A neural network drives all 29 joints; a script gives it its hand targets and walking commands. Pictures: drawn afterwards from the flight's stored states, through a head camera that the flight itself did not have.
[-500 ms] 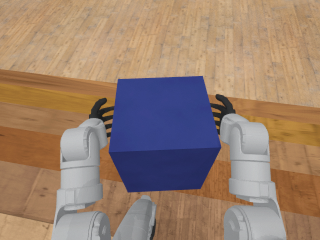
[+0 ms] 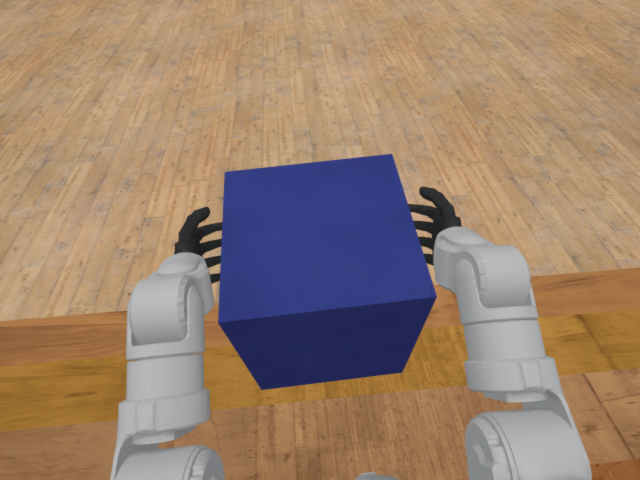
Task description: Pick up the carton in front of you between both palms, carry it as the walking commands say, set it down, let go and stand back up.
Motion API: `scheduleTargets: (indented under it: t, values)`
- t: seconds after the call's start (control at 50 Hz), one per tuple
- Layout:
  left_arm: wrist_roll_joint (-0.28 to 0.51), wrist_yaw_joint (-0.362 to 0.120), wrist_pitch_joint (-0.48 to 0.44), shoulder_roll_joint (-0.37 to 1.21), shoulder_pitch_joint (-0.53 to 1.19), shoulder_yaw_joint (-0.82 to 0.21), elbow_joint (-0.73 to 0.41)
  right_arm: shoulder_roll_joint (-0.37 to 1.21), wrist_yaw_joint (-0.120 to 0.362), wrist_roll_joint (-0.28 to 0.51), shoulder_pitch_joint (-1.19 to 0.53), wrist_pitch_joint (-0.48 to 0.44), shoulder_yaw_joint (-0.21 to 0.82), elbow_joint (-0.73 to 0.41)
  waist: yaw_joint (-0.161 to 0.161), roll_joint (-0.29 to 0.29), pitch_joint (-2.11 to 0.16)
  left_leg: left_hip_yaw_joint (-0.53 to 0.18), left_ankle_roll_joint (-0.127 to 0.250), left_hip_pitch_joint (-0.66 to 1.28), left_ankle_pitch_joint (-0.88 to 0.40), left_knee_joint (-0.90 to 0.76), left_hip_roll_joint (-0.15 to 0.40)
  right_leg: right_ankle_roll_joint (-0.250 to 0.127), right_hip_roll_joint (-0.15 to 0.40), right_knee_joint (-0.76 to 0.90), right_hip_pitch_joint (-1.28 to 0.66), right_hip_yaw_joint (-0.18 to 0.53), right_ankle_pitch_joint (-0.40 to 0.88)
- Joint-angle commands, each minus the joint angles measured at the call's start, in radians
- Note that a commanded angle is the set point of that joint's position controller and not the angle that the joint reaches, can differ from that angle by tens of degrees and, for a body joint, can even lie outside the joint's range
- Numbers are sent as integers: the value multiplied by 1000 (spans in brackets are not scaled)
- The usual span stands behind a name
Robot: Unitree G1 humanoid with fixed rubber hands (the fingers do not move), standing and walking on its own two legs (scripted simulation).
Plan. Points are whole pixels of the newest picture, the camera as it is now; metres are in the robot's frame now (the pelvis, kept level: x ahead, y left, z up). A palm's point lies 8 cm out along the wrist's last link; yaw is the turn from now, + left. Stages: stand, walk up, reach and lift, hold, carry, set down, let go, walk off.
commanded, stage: carry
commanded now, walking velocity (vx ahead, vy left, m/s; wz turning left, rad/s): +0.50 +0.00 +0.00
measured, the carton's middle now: (321, 281) +0.37 -0.04 +0.04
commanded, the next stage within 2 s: none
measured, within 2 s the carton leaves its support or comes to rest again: neither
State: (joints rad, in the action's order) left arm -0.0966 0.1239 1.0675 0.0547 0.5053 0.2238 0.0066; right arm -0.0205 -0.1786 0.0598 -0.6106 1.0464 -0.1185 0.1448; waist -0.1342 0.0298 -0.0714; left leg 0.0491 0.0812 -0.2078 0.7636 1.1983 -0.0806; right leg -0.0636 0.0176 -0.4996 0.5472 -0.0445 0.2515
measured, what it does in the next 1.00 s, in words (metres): goes down: left foot 0.12 m lower, then right foot 0.12 m lower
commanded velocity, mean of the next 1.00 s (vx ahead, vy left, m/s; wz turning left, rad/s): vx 0.50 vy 0.00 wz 0.00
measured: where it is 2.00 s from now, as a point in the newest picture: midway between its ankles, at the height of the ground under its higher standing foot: (281, 273)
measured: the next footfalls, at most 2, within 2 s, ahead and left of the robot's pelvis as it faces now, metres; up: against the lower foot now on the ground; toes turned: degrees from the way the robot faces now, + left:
left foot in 0.48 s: +0.49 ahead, +0.04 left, -0.12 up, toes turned +1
right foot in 0.94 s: +0.79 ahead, -0.10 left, -0.23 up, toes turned -2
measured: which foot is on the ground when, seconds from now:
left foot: down 0.00-0.02, up 0.04-0.46, down 0.48-0.96, up 0.98-1.00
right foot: down 0.00-0.50, up 0.52-0.92, down 0.94-1.00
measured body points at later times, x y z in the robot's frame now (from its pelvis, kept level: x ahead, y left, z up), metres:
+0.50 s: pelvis +0.33 -0.01 -0.13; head +0.33 -0.01 +0.32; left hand +0.69 +0.15 -0.01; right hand +0.69 -0.16 -0.01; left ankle +0.45 +0.04 -0.84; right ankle +0.17 -0.08 -0.71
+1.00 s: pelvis +0.67 -0.03 -0.26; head +0.67 -0.03 +0.19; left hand +1.03 +0.12 -0.14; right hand +1.05 -0.18 -0.13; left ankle +0.52 +0.05 -0.79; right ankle +0.75 -0.09 -0.97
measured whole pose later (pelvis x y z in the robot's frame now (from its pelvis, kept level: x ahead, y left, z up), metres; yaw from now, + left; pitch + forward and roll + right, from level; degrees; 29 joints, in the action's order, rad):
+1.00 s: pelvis +0.67 -0.03 -0.26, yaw +0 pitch +2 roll +0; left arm -0.08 0.14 1.14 0.02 0.62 0.18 0.13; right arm -0.04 -0.14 0.02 -0.66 1.10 -0.18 0.20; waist 0.01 0.00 -0.05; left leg 0.05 0.06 -0.45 0.64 1.62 -0.06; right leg -0.11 -0.06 -0.68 0.48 -0.08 -0.23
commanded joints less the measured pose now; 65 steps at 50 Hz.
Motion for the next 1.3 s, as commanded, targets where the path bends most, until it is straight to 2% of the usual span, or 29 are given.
scheduleTargets:
  t: [0.0, 0.02, 0.06, 0.12, 0.14, 0.24, 0.36, 0.4, 0.44, 0.46, 0.48, 0.5, 0.54, 0.56, 0.58, 0.6, 0.68, 0.74, 0.84, 0.9, 0.92, 0.94, 0.96, 1.0, 1.02, 1.04, 1.14, 1.2, 1.28]
  values:
    - [287, -174, 0, 723, 601, -587, 20, 1100, 295, 388, -601, 14, 645, -23, 216, 218, -512, -87, -73, -514, -57, 607, -4, -127, 267, -261, -951, 246, 602]
    - [325, -180, 13, 749, 568, -592, 69, 1047, 285, 360, -542, 31, 599, 17, 194, 240, -616, -113, -72, -727, -35, 712, -11, -203, 365, -221, -1081, 487, 217]
    - [403, -190, 13, 837, 685, -647, 12, 1034, 264, 316, -594, 49, 549, -18, 239, 95, -503, -83, -64, -776, -100, 579, 34, -242, 317, -44, -842, 605, -240]
    - [542, -225, 1, 1045, 878, -733, -58, 1083, 248, 274, -646, 27, 517, -72, 167, -40, -415, -154, -36, -651, -302, 292, 122, -169, 243, -134, -497, 519, -294]
    - [571, -233, -7, 1085, 915, -754, -75, 1099, 244, 265, -653, 17, 513, -84, 165, 15, -421, -145, -35, -644, -304, 256, 117, -157, 234, -150, -463, 499, -251]
    - [613, -246, -30, 1128, 910, -772, -91, 1102, 219, 233, -660, -14, 537, -172, 187, 102, -479, -83, -18, -676, -551, 126, 112, -192, 213, -216, -530, 390, -2]
    - [591, -236, -28, 1064, 817, -767, -86, 1030, 216, 217, -632, 3, 576, -231, 279, 22, -349, 38, -34, -434, -1070, -569, 49, -125, 35, -354, -427, 189, -288]
    - [567, -233, -23, 1037, 767, -759, -44, 990, 221, 206, -606, 22, 569, -212, 258, 89, -302, 45, -11, -302, -1079, -660, 58, -106, 49, -396, -391, 160, -246]
    - [542, -236, -12, 1014, 736, -746, 12, 957, 231, 199, -561, 39, 554, -162, 99, 92, -406, 101, 35, 40, -1116, -599, 26, -42, 68, -693, -287, 38, 5]
    - [536, -236, -4, 1009, 745, -732, 19, 932, 239, 202, -558, 46, 542, -141, -19, -70, -423, 61, 65, 240, -1011, -655, 46, -6, 37, -944, -156, -3, -16]
    - [517, -235, 6, 999, 764, -715, 46, 916, 248, 201, -556, 57, 522, -103, 17, -253, -369, -63, 91, 358, -1286, -586, 176, 23, -73, -1216, 83, -33, -821]
    - [487, -228, 28, 956, 755, -676, 79, 914, 254, 219, -549, 65, 522, -54, 71, -292, -455, -379, 191, 564, -1291, -481, 335, 44, -94, -1318, 305, 69, -964]
    - [441, -206, 47, 919, 752, -617, 91, 976, 270, 293, -623, 68, 537, -44, 33, -140, -449, -673, 311, 455, -716, -603, 409, 47, -28, -1198, 465, 130, -911]
    - [419, -197, 48, 921, 752, -598, 99, 1033, 282, 338, -699, 69, 558, -62, 73, -3, -400, -616, 251, 346, -683, -593, 378, 41, 15, -1038, 449, 153, -769]
    - [404, -195, 48, 934, 765, -579, 94, 1080, 290, 369, -757, 61, 580, -72, 85, -68, -401, -664, 256, 256, -760, -564, 383, 35, 19, -987, 394, 158, -762]
    - [395, -194, 41, 948, 777, -569, 99, 1125, 297, 398, -799, 56, 596, -81, 95, -3, -353, -583, 241, 113, -758, -586, 365, 54, 28, -862, 320, 149, -696]
    - [401, -191, 14, 1016, 830, -592, 41, 1219, 302, 451, -872, 26, 601, -120, 81, -135, -405, -473, 213, 77, -946, -543, 325, 51, 20, -788, 247, 78, -505]
    - [423, -176, 6, 1037, 840, -627, -8, 1216, 296, 461, -840, 18, 599, -154, 22, -98, -404, -347, 130, 249, -882, -387, 187, 32, 5, -534, 388, 69, -233]
    - [408, -152, 25, 977, 826, -652, -70, 1155, 284, 434, -754, 27, 592, -179, -12, -135, -323, -196, 111, 50, -759, -333, 116, 28, -60, -55, -3, -36, 44]
    - [378, -157, 44, 923, 757, -644, -37, 1127, 287, 404, -684, 40, 592, -111, 188, -147, -431, -57, 32, -36, -1082, 42, 142, -36, -73, -50, -401, -94, 85]
    - [372, -166, 48, 904, 717, -630, -5, 1113, 289, 393, -677, 45, 582, -93, 288, 1, -430, -22, -15, -181, -1024, 295, 116, -63, -53, 9, -575, -64, 6]
    - [377, -178, 52, 883, 717, -625, 22, 1116, 288, 369, -681, 52, 575, -72, 262, 168, -389, -4, -53, -475, -153, 546, 23, -103, 123, -153, -758, 106, 351]
    - [401, -186, 61, 883, 710, -623, 60, 1071, 281, 331, -643, 69, 532, -31, 196, 185, -489, -87, -61, -711, -51, 641, 6, -197, 274, -241, -982, 396, 397]
    - [462, -207, 56, 954, 793, -660, 61, 1030, 263, 279, -675, 82, 487, -40, 225, 77, -448, -134, -43, -832, -142, 471, 83, -290, 308, -121, -822, 614, -215]
    - [496, -220, 57, 1002, 847, -673, 41, 1031, 258, 261, -680, 78, 477, -31, 196, -66, -400, -155, -43, -794, -263, 319, 106, -237, 258, -117, -696, 551, -240]
    - [523, -230, 47, 1043, 893, -693, 35, 1049, 258, 251, -670, 75, 463, -33, 188, 20, -408, -164, -42, -760, -259, 272, 117, -259, 283, -155, -623, 594, -181]
    - [600, -247, 3, 1155, 977, -726, -15, 1129, 253, 253, -720, 34, 492, -88, 199, 51, -396, -75, -36, -636, -580, 30, 121, -203, 202, -182, -477, 402, -44]
    - [606, -242, -7, 1148, 938, -721, -42, 1120, 237, 253, -709, 28, 524, -151, 254, -5, -378, -39, -38, -591, -997, -401, 94, -151, 59, -304, -499, 258, -269]
    - [592, -230, -14, 1103, 875, -731, -56, 1062, 221, 244, -703, 39, 546, -213, 244, 140, -363, 22, 0, -195, -1210, -637, 77, -100, 46, -418, -361, 126, -325]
